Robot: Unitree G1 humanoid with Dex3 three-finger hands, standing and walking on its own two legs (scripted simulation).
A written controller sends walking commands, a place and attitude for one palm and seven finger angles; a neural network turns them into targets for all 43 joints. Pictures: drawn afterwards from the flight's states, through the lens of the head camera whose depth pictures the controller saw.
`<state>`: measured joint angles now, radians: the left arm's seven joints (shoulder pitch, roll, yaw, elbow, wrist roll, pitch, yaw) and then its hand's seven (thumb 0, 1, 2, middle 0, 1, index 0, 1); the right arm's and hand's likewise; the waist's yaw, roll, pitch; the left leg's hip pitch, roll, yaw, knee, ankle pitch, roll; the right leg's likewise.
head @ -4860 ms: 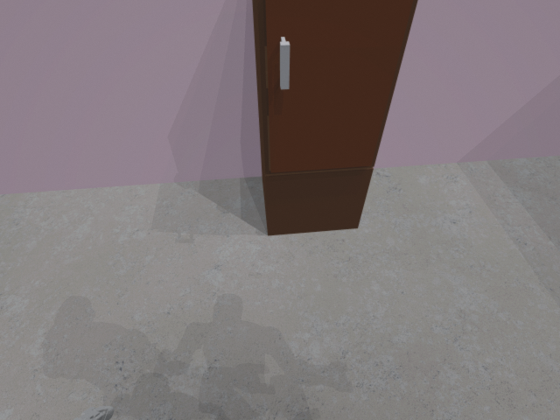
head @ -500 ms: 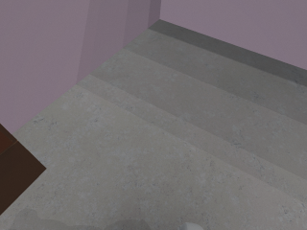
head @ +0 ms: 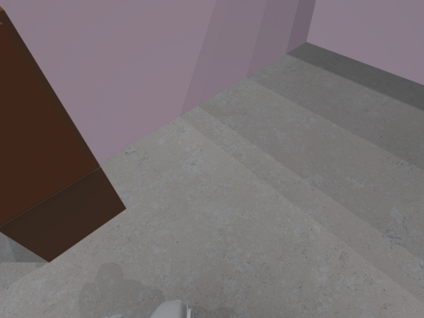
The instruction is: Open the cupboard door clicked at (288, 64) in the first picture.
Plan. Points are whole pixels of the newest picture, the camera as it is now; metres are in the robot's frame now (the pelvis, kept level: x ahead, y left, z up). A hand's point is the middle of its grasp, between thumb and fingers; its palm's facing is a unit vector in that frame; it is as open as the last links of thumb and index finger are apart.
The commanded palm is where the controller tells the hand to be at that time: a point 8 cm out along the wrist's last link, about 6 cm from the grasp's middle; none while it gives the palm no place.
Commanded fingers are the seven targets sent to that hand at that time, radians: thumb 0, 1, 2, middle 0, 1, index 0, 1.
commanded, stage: turn to face it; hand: left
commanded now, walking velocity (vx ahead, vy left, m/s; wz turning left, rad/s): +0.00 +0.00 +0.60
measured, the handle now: out of the picture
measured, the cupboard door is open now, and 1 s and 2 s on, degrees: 0 0 0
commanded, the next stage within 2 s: take the last steps up to it in 1.08 s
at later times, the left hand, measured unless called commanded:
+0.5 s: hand out of the picture +0.00 +0.28 -0.16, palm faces +0.33 -0.90 -0.28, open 7.4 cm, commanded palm none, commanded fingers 0.00 0.90 0.90 -0.20 -0.30 -0.20 -0.30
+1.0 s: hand out of the picture -0.11 +0.22 -0.18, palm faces +0.58 -0.78 -0.24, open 7.4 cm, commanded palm none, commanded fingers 0.00 0.90 0.90 -0.20 -0.30 -0.20 -0.30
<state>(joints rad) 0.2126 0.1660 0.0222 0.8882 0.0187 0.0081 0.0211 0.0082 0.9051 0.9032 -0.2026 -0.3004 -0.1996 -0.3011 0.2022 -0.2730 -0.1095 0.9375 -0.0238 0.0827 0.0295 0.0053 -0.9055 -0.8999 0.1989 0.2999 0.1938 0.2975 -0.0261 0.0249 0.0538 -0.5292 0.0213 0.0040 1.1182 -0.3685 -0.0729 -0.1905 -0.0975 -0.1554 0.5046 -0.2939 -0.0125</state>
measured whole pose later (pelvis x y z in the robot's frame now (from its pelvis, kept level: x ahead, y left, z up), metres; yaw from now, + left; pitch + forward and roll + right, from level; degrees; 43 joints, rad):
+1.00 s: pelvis -0.04 +0.02 -0.01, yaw +35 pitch -1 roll +1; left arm 0.25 0.22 0.04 0.92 0.02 0.02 0.02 0.01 0.90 0.90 -0.20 -0.30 -0.20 -0.30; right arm 0.17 -0.25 -0.07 0.95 -0.01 0.06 0.02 0.01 -0.91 -0.90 0.20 0.30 0.19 0.30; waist 0.01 -0.02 0.07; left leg -0.28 0.03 0.06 0.63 -0.35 -0.04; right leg -0.25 -0.16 -0.20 0.60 -0.31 0.04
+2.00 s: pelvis -0.01 +0.17 +0.00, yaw +40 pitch -2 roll -1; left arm 0.36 0.16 0.05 1.14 0.03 0.00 0.00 0.01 0.91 0.90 -0.20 -0.30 -0.19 -0.30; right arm 0.24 -0.15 -0.06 1.04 -0.02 -0.07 -0.03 -0.01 -0.95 -0.90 0.20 0.30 0.20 0.30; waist 0.01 -0.03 0.02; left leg -0.24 0.04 0.19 0.49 -0.22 0.06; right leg -0.45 -0.10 -0.08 1.13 -0.34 0.00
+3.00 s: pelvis +0.18 +0.24 -0.01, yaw +39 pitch -1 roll +1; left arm 0.24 0.19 0.04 1.02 0.01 0.02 0.03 0.01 0.91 0.90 -0.20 -0.30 -0.19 -0.30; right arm 0.08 -0.17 -0.05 0.99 -0.02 0.02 -0.02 0.00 -0.90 -0.90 0.20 0.30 0.20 0.30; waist 0.03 0.02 0.08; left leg -0.31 0.06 0.11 0.52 -0.18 0.00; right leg -0.26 -0.04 -0.05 0.62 -0.34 0.02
